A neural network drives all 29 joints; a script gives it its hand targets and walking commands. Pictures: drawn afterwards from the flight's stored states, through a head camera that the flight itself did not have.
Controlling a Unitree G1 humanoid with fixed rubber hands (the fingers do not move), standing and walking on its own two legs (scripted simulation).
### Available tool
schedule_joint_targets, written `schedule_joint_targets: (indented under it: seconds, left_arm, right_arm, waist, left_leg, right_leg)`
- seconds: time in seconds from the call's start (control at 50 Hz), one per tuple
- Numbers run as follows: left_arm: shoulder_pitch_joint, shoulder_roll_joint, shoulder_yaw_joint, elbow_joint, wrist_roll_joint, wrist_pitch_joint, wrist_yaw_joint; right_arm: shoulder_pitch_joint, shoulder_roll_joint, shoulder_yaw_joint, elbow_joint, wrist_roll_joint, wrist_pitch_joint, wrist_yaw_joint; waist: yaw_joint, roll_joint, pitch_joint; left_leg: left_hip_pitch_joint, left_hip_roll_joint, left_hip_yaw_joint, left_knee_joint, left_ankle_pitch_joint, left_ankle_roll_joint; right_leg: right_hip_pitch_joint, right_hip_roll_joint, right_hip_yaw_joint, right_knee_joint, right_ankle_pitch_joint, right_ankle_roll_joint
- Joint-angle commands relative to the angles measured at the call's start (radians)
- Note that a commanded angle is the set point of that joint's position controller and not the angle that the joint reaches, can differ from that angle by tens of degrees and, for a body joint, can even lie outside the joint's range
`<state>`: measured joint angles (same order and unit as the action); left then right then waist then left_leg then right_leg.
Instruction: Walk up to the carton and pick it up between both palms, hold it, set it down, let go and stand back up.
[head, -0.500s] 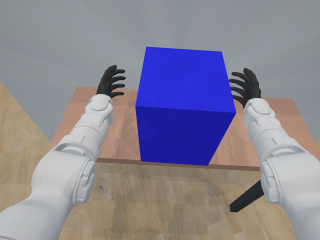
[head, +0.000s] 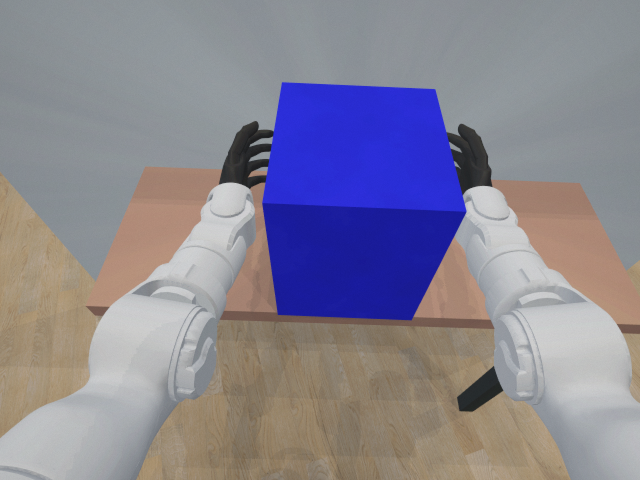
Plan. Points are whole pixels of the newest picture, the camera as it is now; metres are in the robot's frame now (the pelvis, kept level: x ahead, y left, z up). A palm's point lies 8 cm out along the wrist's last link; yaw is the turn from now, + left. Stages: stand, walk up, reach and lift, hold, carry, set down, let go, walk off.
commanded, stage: reach and lift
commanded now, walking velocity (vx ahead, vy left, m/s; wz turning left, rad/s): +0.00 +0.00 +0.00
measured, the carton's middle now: (351, 209) +0.47 -0.01 +0.05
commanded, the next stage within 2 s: none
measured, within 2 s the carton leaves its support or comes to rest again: leaves its support in 2.00 s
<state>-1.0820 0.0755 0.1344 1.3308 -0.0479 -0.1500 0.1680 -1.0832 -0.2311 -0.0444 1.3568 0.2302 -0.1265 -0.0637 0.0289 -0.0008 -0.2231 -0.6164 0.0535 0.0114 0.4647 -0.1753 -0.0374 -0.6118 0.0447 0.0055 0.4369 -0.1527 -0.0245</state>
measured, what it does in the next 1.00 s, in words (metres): stands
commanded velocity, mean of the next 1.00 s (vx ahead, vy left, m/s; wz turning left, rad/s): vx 0.00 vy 0.00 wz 0.00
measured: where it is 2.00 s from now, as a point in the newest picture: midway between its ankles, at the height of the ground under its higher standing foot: outside the picture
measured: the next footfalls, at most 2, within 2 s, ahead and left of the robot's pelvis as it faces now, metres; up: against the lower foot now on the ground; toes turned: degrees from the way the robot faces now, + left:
none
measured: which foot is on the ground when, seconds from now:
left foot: down 0.00-1.00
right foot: down 0.00-1.00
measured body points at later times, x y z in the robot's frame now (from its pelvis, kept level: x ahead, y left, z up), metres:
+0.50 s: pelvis +0.01 +0.00 +0.01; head +0.07 +0.00 +0.46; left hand +0.47 +0.13 +0.11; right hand +0.48 -0.16 +0.11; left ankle +0.01 +0.14 -0.73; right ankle +0.02 -0.10 -0.73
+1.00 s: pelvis +0.04 +0.01 +0.02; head +0.07 +0.01 +0.46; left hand +0.46 +0.14 +0.11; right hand +0.46 -0.16 +0.11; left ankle +0.01 +0.14 -0.73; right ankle +0.02 -0.10 -0.73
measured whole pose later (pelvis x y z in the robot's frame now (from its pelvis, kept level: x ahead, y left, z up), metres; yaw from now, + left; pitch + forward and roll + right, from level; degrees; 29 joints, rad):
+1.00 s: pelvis +0.04 +0.01 +0.02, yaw +0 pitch +4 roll +0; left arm -0.75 -0.18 0.53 0.70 0.44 0.07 0.05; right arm -0.76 0.04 -0.56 0.88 -0.36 -0.13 0.04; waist -0.02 -0.01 0.00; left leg -0.17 0.03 0.03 0.30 -0.19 -0.02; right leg -0.19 0.02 0.02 0.31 -0.19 -0.01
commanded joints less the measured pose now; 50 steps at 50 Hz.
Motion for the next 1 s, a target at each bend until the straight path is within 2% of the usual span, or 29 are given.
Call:
schedule_joint_targets:
  seconds: [0.0,0.04,0.08,0.1,0.12,0.2,0.22,0.26,0.3,0.32,0.34,0.36,0.38,0.42,0.44,0.46,0.48,0.5,0.54,0.58,0.62,0.68,0.76,0.82,0.84,0.88,0.92,0.94,0.98]
  left_arm:
    - [-0.4,0.033,0.058,-0.208,0.062,-0.02,-0.002]
    - [-0.42,0.026,0.06,-0.241,0.088,-0.01,0.001]
    - [-0.409,0.006,0.069,-0.239,0.111,0.013,0.015]
    - [-0.389,-0.01,0.073,-0.242,0.123,0.029,0.02]
    - [-0.396,-0.032,0.074,-0.261,0.119,0.036,0.02]
    - [-0.358,-0.026,0.117,-0.272,0.144,0.049,0.021]
    - [-0.339,-0.039,0.121,-0.264,0.152,0.049,0.018]
    - [-0.348,-0.047,0.13,-0.29,0.173,0.046,0.014]
    - [-0.338,-0.048,0.138,-0.317,0.195,0.044,0.015]
    - [-0.343,-0.04,0.148,-0.319,0.207,0.052,0.015]
    - [-0.336,-0.049,0.153,-0.303,0.201,0.057,0.016]
    - [-0.331,-0.055,0.146,-0.318,0.203,0.056,0.014]
    - [-0.344,-0.081,0.139,-0.338,0.199,0.05,0.006]
    - [-0.326,-0.063,0.172,-0.351,0.242,0.056,0.01]
    - [-0.325,-0.066,0.191,-0.367,0.253,0.058,0.012]
    - [-0.329,-0.086,0.192,-0.371,0.256,0.06,0.01]
    - [-0.325,-0.09,0.203,-0.365,0.263,0.06,0.005]
    - [-0.317,-0.114,0.212,-0.35,0.263,0.059,-0.007]
    - [-0.288,-0.167,0.26,-0.369,0.32,0.064,-0.043]
    - [-0.264,-0.25,0.331,-0.4,0.41,0.068,-0.093]
    - [-0.234,-0.438,0.315,-0.404,0.475,0.081,-0.15]
    - [-0.183,-0.523,0.299,-0.466,0.509,0.127,-0.187]
    - [-0.089,-0.499,0.303,-0.538,0.525,0.202,-0.19]
    - [-0.071,-0.548,0.239,-0.598,0.507,0.22,-0.187]
    - [-0.068,-0.565,0.221,-0.607,0.498,0.223,-0.187]
    - [-0.047,-0.572,0.191,-0.623,0.487,0.221,-0.18]
    - [-0.019,-0.568,0.201,-0.607,0.494,0.234,-0.184]
    - [-0.004,-0.558,0.189,-0.617,0.49,0.241,-0.182]
    - [0.009,-0.561,0.197,-0.607,0.493,0.255,-0.189]
  right_arm:
    - [-0.393,-0.027,-0.061,-0.169,-0.076,-0.013,-0.002]
    - [-0.415,-0.019,-0.099,-0.196,-0.116,-0.007,0.001]
    - [-0.38,-0.015,-0.123,-0.161,-0.139,0.011,0.01]
    - [-0.374,-0.014,-0.125,-0.161,-0.139,0.015,0.015]
    - [-0.399,0.009,-0.119,-0.198,-0.14,0.018,0.023]
    - [-0.39,0.024,-0.125,-0.239,-0.167,0.014,0.007]
    - [-0.373,0.03,-0.132,-0.233,-0.176,0.014,0.005]
    - [-0.357,0.068,-0.119,-0.228,-0.169,0.019,0.01]
    - [-0.336,0.059,-0.148,-0.225,-0.188,0.012,0.015]
    - [-0.348,0.043,-0.166,-0.235,-0.2,0.007,0.014]
    - [-0.357,0.053,-0.145,-0.245,-0.191,0.01,0.013]
    - [-0.347,0.062,-0.152,-0.243,-0.199,0.01,0.012]
    - [-0.373,0.1,-0.146,-0.273,-0.199,0.005,0.019]
    - [-0.338,0.081,-0.184,-0.251,-0.237,0.008,0.023]
    - [-0.342,0.086,-0.182,-0.263,-0.237,0.003,0.027]
    - [-0.367,0.105,-0.176,-0.294,-0.244,0.0,0.029]
    - [-0.344,0.135,-0.17,-0.273,-0.253,0.007,0.033]
    - [-0.358,0.165,-0.185,-0.302,-0.27,0.004,0.037]
    - [-0.309,0.237,-0.239,-0.3,-0.349,0.003,0.055]
    - [-0.289,0.374,-0.298,-0.342,-0.448,-0.01,0.088]
    - [-0.282,0.584,-0.3,-0.383,-0.554,-0.022,0.145]
    - [-0.187,0.662,-0.351,-0.413,-0.647,-0.014,0.197]
    - [-0.13,0.644,-0.336,-0.439,-0.646,0.002,0.216]
    - [-0.133,0.656,-0.313,-0.481,-0.636,-0.026,0.227]
    - [-0.138,0.668,-0.3,-0.483,-0.626,-0.032,0.233]
    - [-0.11,0.655,-0.288,-0.477,-0.625,-0.042,0.227]
    - [-0.089,0.67,-0.271,-0.46,-0.617,-0.033,0.226]
    - [-0.084,0.642,-0.27,-0.47,-0.608,-0.035,0.222]
    - [-0.08,0.658,-0.255,-0.465,-0.6,-0.027,0.217]
  waist:
    - [-0.009,-0.051,-0.488]
    - [-0.013,-0.025,-0.517]
    - [-0.017,-0.021,-0.484]
    - [0.0,-0.001,-0.458]
    - [0.004,-0.018,-0.475]
    - [0.017,-0.044,-0.481]
    - [0.012,-0.043,-0.468]
    - [0.021,-0.048,-0.43]
    - [0.014,-0.016,-0.452]
    - [0.019,-0.019,-0.44]
    - [0.031,-0.026,-0.413]
    - [0.023,-0.018,-0.426]
    - [0.025,-0.033,-0.44]
    - [0.021,-0.025,-0.435]
    - [0.04,-0.022,-0.423]
    - [0.043,-0.027,-0.441]
    - [0.041,-0.061,-0.41]
    - [0.038,-0.078,-0.414]
    - [0.015,-0.065,-0.392]
    - [0.022,-0.079,-0.372]
    - [0.016,-0.058,-0.336]
    - [-0.019,-0.051,-0.265]
    - [-0.009,-0.053,-0.159]
    - [-0.015,-0.029,-0.202]
    - [-0.004,-0.019,-0.183]
    - [-0.018,-0.005,-0.202]
    - [-0.006,-0.023,-0.143]
    - [-0.016,-0.024,-0.144]
    - [-0.005,-0.047,-0.1]
  left_leg:
    - [0.246,-0.043,0.054,-0.024,0.223,-0.021]
    - [0.289,-0.043,0.059,-0.018,0.253,-0.025]
    - [0.37,-0.034,0.06,-0.025,0.237,-0.032]
    - [0.398,-0.03,0.059,-0.023,0.252,-0.038]
    - [0.415,-0.026,0.058,-0.021,0.264,-0.034]
    - [0.35,-0.039,0.079,-0.024,0.292,-0.019]
    - [0.328,-0.04,0.074,-0.027,0.294,-0.018]
    - [0.341,-0.038,0.076,-0.046,0.282,-0.005]
    - [0.384,-0.038,0.079,-0.039,0.313,-0.02]
    - [0.404,-0.038,0.081,-0.031,0.33,-0.026]
    - [0.382,-0.039,0.087,-0.035,0.302,-0.013]
    - [0.382,-0.039,0.085,-0.04,0.302,-0.014]
    - [0.382,-0.038,0.091,-0.042,0.301,-0.012]
    - [0.422,-0.037,0.099,-0.047,0.317,-0.019]
    - [0.419,-0.038,0.093,-0.049,0.329,-0.02]
    - [0.406,-0.043,0.095,-0.043,0.337,-0.012]
    - [0.395,-0.044,0.098,-0.057,0.304,-0.002]
    - [0.383,-0.041,0.101,-0.064,0.296,0.01]
    - [0.397,-0.047,0.101,-0.09,0.287,0.008]
    - [0.399,-0.053,0.11,-0.113,0.277,0.018]
    - [0.413,-0.058,0.117,-0.147,0.252,0.024]
    - [0.456,-0.06,0.114,-0.177,0.242,0.015]
    - [0.496,-0.058,0.117,-0.176,0.252,0.029]
    - [0.556,-0.054,0.12,-0.159,0.295,0.021]
    - [0.558,-0.053,0.119,-0.146,0.333,0.021]
    - [0.558,-0.048,0.116,-0.134,0.354,0.012]
    - [0.558,-0.049,0.11,-0.14,0.338,0.021]
    - [0.566,-0.046,0.11,-0.139,0.342,0.022]
    - [0.545,-0.051,0.109,-0.148,0.299,0.032]
  right_leg:
    - [0.421,-0.023,-0.009,-0.012,0.382,0.053]
    - [0.391,-0.023,-0.014,-0.025,0.376,0.047]
    - [0.314,-0.004,-0.034,-0.048,0.29,0.036]
    - [0.295,0.002,-0.039,-0.065,0.254,0.028]
    - [0.284,0.002,-0.038,-0.072,0.231,0.025]
    - [0.412,-0.009,-0.019,-0.048,0.378,0.044]
    - [0.44,-0.01,-0.015,-0.043,0.404,0.042]
    - [0.45,-0.011,-0.014,-0.045,0.406,0.045]
    - [0.437,-0.011,-0.015,-0.048,0.402,0.039]
    - [0.416,-0.003,-0.022,-0.052,0.398,0.039]
    - [0.429,-0.008,-0.015,-0.061,0.378,0.044]
    - [0.447,-0.009,-0.015,-0.058,0.402,0.045]
    - [0.459,-0.01,-0.02,-0.059,0.405,0.046]
    - [0.456,0.001,-0.035,-0.063,0.41,0.049]
    - [0.456,0.0,-0.034,-0.069,0.407,0.043]
    - [0.475,-0.004,-0.025,-0.062,0.421,0.046]
    - [0.499,-0.006,-0.023,-0.061,0.432,0.053]
    - [0.51,-0.01,-0.02,-0.061,0.442,0.06]
    - [0.572,-0.019,-0.027,-0.069,0.481,0.063]
    - [0.625,-0.027,-0.029,-0.076,0.535,0.066]
    - [0.696,-0.033,-0.04,-0.075,0.582,0.075]
    - [0.725,-0.032,-0.063,-0.086,0.566,0.072]
    - [0.692,-0.023,-0.073,-0.077,0.517,0.087]
    - [0.65,-0.022,-0.086,-0.083,0.496,0.084]
    - [0.643,-0.02,-0.09,-0.08,0.516,0.086]
    - [0.657,-0.026,-0.09,-0.065,0.558,0.082]
    - [0.644,-0.029,-0.092,-0.063,0.552,0.084]
    - [0.641,-0.028,-0.093,-0.067,0.569,0.083]
    - [0.656,-0.031,-0.087,-0.067,0.555,0.092]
